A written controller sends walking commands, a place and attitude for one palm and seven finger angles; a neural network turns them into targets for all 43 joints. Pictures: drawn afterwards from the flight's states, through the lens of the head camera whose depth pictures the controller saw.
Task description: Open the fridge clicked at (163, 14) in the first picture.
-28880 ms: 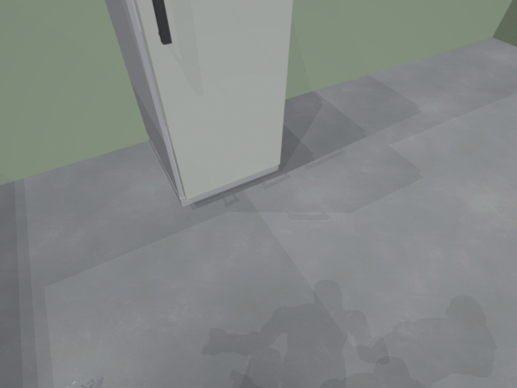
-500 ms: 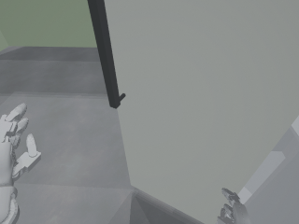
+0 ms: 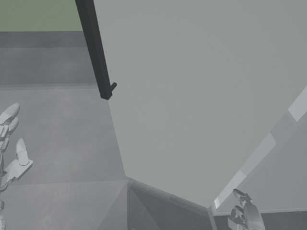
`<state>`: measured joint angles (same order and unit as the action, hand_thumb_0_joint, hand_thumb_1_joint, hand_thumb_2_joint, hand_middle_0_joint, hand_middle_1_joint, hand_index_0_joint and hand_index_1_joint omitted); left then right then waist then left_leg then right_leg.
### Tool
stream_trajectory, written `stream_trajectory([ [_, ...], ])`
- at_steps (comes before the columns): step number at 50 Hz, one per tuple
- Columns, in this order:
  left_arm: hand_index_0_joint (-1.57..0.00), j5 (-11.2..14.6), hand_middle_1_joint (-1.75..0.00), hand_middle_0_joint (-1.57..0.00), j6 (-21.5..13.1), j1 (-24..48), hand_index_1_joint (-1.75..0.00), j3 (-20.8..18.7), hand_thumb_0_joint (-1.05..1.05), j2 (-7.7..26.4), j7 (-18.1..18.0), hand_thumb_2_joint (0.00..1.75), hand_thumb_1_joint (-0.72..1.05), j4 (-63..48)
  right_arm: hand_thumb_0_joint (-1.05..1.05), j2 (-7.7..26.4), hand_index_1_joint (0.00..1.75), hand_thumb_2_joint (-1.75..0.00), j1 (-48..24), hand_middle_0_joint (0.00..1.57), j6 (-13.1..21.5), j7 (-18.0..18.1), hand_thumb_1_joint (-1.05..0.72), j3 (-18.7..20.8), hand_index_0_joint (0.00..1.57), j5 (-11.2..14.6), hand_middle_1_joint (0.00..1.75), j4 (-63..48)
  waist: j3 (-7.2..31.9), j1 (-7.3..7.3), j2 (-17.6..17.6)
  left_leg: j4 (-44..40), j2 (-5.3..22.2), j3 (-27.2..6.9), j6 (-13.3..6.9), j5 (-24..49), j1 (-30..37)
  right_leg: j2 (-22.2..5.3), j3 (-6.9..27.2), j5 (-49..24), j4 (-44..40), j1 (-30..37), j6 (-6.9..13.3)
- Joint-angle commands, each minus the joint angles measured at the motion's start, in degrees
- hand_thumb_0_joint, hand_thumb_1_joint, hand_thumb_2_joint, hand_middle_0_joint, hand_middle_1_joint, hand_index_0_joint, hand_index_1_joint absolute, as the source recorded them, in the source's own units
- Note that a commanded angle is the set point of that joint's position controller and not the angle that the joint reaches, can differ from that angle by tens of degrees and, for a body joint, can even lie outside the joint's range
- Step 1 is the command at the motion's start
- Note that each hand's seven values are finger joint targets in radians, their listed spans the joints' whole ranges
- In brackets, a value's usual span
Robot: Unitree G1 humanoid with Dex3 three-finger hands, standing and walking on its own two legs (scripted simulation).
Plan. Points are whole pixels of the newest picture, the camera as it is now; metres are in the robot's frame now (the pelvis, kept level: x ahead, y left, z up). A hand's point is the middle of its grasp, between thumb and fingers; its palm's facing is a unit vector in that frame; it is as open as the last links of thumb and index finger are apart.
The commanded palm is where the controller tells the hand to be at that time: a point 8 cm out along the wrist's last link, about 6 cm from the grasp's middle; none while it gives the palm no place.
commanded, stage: step back with the hand held close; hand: left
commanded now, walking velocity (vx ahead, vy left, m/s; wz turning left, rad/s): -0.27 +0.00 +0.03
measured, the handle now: (99, 38) +0.50 +0.18 +0.25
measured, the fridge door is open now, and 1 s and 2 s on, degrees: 66 66 66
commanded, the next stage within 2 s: stop stepping back and stand still in 1.06 s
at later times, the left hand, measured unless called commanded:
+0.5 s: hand out of the picture +0.12 +0.28 +0.16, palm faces +0.50 -0.74 -0.45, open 7.4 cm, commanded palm +0.04 +0.31 +0.18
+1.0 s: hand out of the picture -0.01 +0.29 +0.17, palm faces +0.57 -0.71 -0.42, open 7.4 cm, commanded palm -0.06 +0.31 +0.18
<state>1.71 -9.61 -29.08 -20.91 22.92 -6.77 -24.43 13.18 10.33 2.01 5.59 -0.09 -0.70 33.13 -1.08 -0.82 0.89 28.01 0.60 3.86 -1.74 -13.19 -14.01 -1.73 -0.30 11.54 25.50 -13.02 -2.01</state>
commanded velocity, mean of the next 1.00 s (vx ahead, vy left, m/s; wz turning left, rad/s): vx -0.34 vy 0.00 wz -0.06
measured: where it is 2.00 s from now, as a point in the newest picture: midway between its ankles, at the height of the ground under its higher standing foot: outside the picture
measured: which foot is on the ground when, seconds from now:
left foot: down 0.00-0.94, up 0.96-1.00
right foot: down 0.00-0.76, up 0.78-0.92, down 0.94-1.00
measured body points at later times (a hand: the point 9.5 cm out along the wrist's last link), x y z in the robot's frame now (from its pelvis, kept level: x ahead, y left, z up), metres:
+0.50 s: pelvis -0.08 +0.01 -0.02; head -0.07 +0.02 +0.43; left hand +0.09 +0.32 +0.18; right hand +0.10 -0.22 -0.09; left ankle +0.02 +0.10 -0.74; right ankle +0.02 -0.14 -0.74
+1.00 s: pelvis -0.17 +0.00 -0.02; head -0.17 +0.02 +0.43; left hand -0.04 +0.32 +0.19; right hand +0.04 -0.20 -0.09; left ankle -0.03 +0.10 -0.72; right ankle -0.17 -0.14 -0.74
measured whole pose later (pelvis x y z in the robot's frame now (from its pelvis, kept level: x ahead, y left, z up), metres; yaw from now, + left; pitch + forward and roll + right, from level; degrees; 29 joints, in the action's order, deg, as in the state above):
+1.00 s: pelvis -0.17 +0.00 -0.02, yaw +5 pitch -1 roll -2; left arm 1.1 -17.4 -27.3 -25.3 23.6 -8.7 -28.4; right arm 10.1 9.5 8.7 3.5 1.3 -0.8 37.6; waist -1.0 -4.1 -0.2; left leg 45.1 3.0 4.3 1.4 -17.4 -35.0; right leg 2.3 3.0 21.0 37.8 -16.0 -0.1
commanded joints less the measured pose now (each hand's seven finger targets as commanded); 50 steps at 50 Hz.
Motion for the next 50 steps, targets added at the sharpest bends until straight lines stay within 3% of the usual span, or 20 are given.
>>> stream_trajectory([
  [1, -0.2, 0.42, -0.3, -0.2, -4.66, 1.43, -0.3, -10.45, 0.0, 12.07, -1.92, 0.9, 0.9, -14.3, 0.0, 6.5, 0.3, -0.9, -5.4, 0.2, 2.83, 0.81, -0.9, 2.31, 0.2, 0.29, 0.3, -10.44, 11.39, -1.43, 4.17, -5.52, 5.01, -6.11, -1.08, 15.92, -2.16, -0.68, 1.47, -17.68, 3.01, 7.62, 1.28],
  [6, -0.2, -0.62, -0.3, -0.2, -6.09, 2.52, -0.3, -10.69, 0.0, 10.67, -2.08, 0.9, 0.9, -12.39, 0.0, 7.44, 0.3, -0.9, -4.8, 0.2, 4.43, 0.84, -0.9, 2.56, 0.2, 0.35, 0.3, -10.65, 7.61, -1.44, 8.08, -11.24, 7.89, -9.63, -3.61, -5.45, -17.73, 1.42, 0.79, -9.8, 10.17, 13.22, 0.7],
  [10, -0.2, -1.53, -0.3, -0.2, -7.29, 5.19, -0.3, -9.34, 0.0, 9.1, -2.06, 0.9, 0.9, -11.64, 0.0, 7.67, 0.3, -0.9, -3.27, 0.2, 5.72, 0.51, -0.9, 2.62, 0.2, 0.64, 0.3, -10.12, 3.79, -0.31, 4.46, -10.48, 7.37, -10.03, -4.42, -23.33, -26.12, 0.52, 3.18, -3.9, 10.13, 11.88, 1.09],
  [13, -0.2, -1.83, -0.3, -0.2, -8.22, 6.72, -0.3, -9.35, 0.0, 9.74, -2.15, 0.9, 0.9, -12.81, 0.0, 7.38, 0.3, -0.9, -2.48, 0.2, 6.81, 0.5, -0.9, 2.65, 0.2, 0.38, 0.3, -9.43, 4.06, 0.03, -0.27, -5.96, 4.98, -8.98, -3.46, -23.61, -22.19, -1.33, 6.19, 2.28, 4.7, 5.64, 2.07],
  [18, -0.2, -1.9, -0.3, -0.2, -9.59, 8.67, -0.3, -9.47, 0.0, 10.43, -2.71, 0.9, 0.9, -14.56, 0.0, 6.8, 0.3, -0.9, -2.41, 0.2, 8.29, 0.48, -0.9, 2.14, 0.2, -0.19, 0.3, -8.05, 4.56, 0.21, 1.09, -4.35, 4.17, -9.17, -2.6, -20.9, -17.41, -2.23, 7.09, 7.52, 1.9, -0.21, 2.87],
  [25, -0.2, -3.06, -0.3, -0.2, -11.56, 5.22, -0.3, -12.9, 0.0, 11.06, -2.31, 0.9, 0.9, -13.44, 0.0, 7.79, 0.3, -0.9, -2.84, 0.2, 9.92, 0.08, -0.9, 3.04, 0.2, 0.07, 0.3, -8.82, 5.68, -0.62, 10.38, -12.83, 10.54, -15.14, -5.92, -33.8, -34.37, 4.1, 2.92, 0.17, 17.72, 15.84, 1.03],
  [28, -0.2, -2.12, -0.3, -0.2, -11.87, 3.43, -0.3, -12.77, 0.0, 11.18, -1.72, 0.9, 0.9, -13.13, 0.0, 6.82, 0.3, -0.9, -1.88, 0.2, 9.95, -0.61, -0.9, 3.17, 0.2, 0.11, 0.3, -8.39, 4.47, 0.11, 0.07, -2.09, 5.12, -9.39, -3.16, -24.52, -26.53, -0.05, 10.74, -2.98, 8.08, 5.4, 3.42],
  [31, -0.2, -1.38, -0.3, -0.2, -11.31, 6.91, -0.3, -11.46, 0.0, 12.01, -1.94, 0.9, 0.9, -14.48, 0.0, 5.92, 0.3, -0.9, -1.37, 0.2, 9.49, -1.01, -0.9, 3.21, 0.2, -0.63, 0.3, -6.06, 3.88, 0.67, -6.81, 9.47, 0.9, -5.34, -0.04, -18.15, -14.36, -8.23, 20.27, 6.58, -3.67, -10.23, 7.1],
  [33, -0.2, -1.12, -0.3, -0.2, -10.74, 8.37, -0.3, -9.93, 0.0, 12.05, -2.55, 0.9, 0.9, -14.86, 0.0, 5.22, 0.3, -0.9, -1.29, 0.2, 8.89, -1.14, -0.9, 2.77, 0.2, -0.41, 0.3, -5.14, 6.01, 1.19, -8.54, 11.5, 0.24, -4.48, 0.62, -11.84, -5.35, -9.57, 18.17, 4.38, -4.52, -15.85, 7.01],
  [35, -0.2, -1.11, -0.3, -0.2, -10.74, 9.12, -0.3, -10.25, 0.0, 12.47, -2.96, 0.9, 0.9, -15.83, 0.0, 6.02, 0.3, -0.9, -1.7, 0.2, 8.57, -0.65, -0.9, 3.01, 0.2, -0.02, 0.3, -5.82, 5.58, 1.33, -4.64, 6.2, 1.71, -7.15, -0.67, -15.69, -5.28, -5.82, 13.67, 10.38, -2.37, -17.06, 4.88],
  [36, -0.2, -1.29, -0.3, -0.2, -11.07, 9.09, -0.3, -10.57, 0.0, 12.31, -3.08, 0.9, 0.9, -16.26, 0.0, 6.55, 0.3, -0.9, -2.69, 0.2, 8.84, -0.05, -0.9, 3.27, 0.2, -0.03, 0.3, -6.37, 4.32, 1.28, 1.27, -0.11, 4.19, -10.52, -2.16, -19.73, -10.44, -2.61, 10.97, 11.35, 1.89, -13.68, 3.69],
  [38, -0.2, -2.08, -0.3, -0.2, -11.54, 7.2, -0.3, -13.07, 0.0, 11.28, -3.0, 0.9, 0.9, -16.19, 0.0, 7.82, 0.3, -0.9, -4.12, 0.2, 9.79, 0.43, -0.9, 3.64, 0.2, -0.06, 0.3, -7.64, 7.41, 0.0, 16.82, -17.69, 16.63, -23.01, -7.5, -35.69, -29.2, 6.6, 2.2, 7.82, 28.07, 5.03, 0.61],
  [39, -0.2, -1.75, -0.3, -0.2, -11.38, 7.48, -0.3, -14.14, 0.0, 12.52, -2.86, 0.9, 0.9, -17.05, 0.0, 6.69, 0.3, -0.9, -4.05, 0.2, 10.17, 0.34, -0.9, 4.33, 0.2, -0.53, 0.3, -7.37, 9.63, -0.33, 16.18, -19.83, 19.59, -23.92, -8.4, -28.85, -29.1, 7.67, 1.27, 10.79, 36.79, 6.5, 0.7],
  [41, -0.2, -0.61, -0.3, -0.2, -12.0, 6.09, -0.3, -15.85, 0.0, 14.73, -2.63, 0.9, 0.9, -17.95, 0.0, 6.33, 0.3, -0.9, -4.08, 0.2, 11.03, -0.46, -0.9, 5.63, 0.2, 0.1, 0.3, -6.6, 12.07, -0.57, 8.56, -15.19, 19.22, -18.15, -6.99, -18.97, -18.86, 6.79, 2.32, 16.77, 34.03, 0.9, 1.45],
  [44, -0.2, 1.51, -0.3, -0.2, -10.78, 0.06, -0.3, -11.55, 0.0, 10.32, -2.05, 0.9, 0.9, -14.31, 0.0, 5.6, 0.3, -0.9, -5.67, 0.2, 10.97, -1.58, -0.9, 4.91, 0.2, 0.81, 0.3, -6.83, 8.45, -1.11, 14.94, -13.54, 16.15, -8.59, -0.61, -21.19, -17.19, 4.82, -1.51, 21.38, 15.66, 1.66, 4.01],
  [45, -0.2, 1.74, -0.3, -0.2, -10.9, 1.83, -0.3, -11.19, 0.0, 10.88, -1.93, 0.9, 0.9, -15.61, 0.0, 5.38, 0.3, -0.9, -5.08, 0.2, 10.78, -1.59, -0.9, 4.57, 0.2, 0.56, 0.3, -6.34, 7.29, -0.76, 11.89, -9.56, 14.21, -7.2, 1.54, -20.94, -14.89, 2.77, 1.35, 21.02, 6.4, -0.7, 5.07],
  [46, -0.2, 1.2, -0.3, -0.2, -11.3, 3.71, -0.3, -11.01, 0.0, 11.3, -2.0, 0.9, 0.9, -15.94, 0.0, 4.35, 0.3, -0.9, -4.02, 0.2, 10.41, -1.66, -0.9, 4.75, 0.2, 0.4, 0.3, -5.29, 5.83, -0.13, 5.0, 0.64, 10.48, -5.3, 3.01, -15.62, -10.1, -3.5, 13.4, 20.82, -4.85, -7.4, 7.12],
  [47, -0.2, 0.53, -0.3, -0.2, -11.63, 6.91, -0.3, -10.9, 0.0, 13.72, -2.42, 0.9, 0.9, -16.53, 0.0, 2.82, 0.3, -0.9, -3.66, 0.2, 9.87, -1.58, -0.9, 4.04, 0.2, 0.31, 0.3, -4.63, 5.43, -0.19, -10.69, 18.69, 3.75, -0.62, 5.56, -10.08, -4.07, -16.11, 31.84, 15.34, -15.52, -18.26, 11.69],
  [48, -0.2, -0.63, -0.3, -0.2, -11.08, 12.68, -0.3, -10.02, 0.0, 15.7, -3.21, 0.9, 0.9, -16.7, 0.0, 3.41, 0.3, -0.9, -4.86, 0.2, 9.87, -1.68, -0.9, 3.35, 0.2, -0.2, 0.3, -4.23, 4.24, -1.48, -15.37, 30.71, 0.8, -1.89, 5.39, -12.49, -8.06, -21.25, 33.57, -0.87, -16.06, -18.3, 14.58],
  [50, -0.2, -1.41, -0.3, -0.2, -7.59, 13.01, -0.3, -7.44, 0.0, 13.17, -2.96, 0.9, 0.9, -13.88, 0.0, 2.78, 0.3, -0.9, -4.83, 0.2, 9.46, -1.01, -0.9, 2.73, 0.2, -0.17, 0.3, -4.37, 4.31, -0.77, -18.4, 30.78, 0.8, -4.37, 4.39, -12.78, -13.09, -14.92, 22.61, -22.89, -7.17, -8.86, 11.95],
])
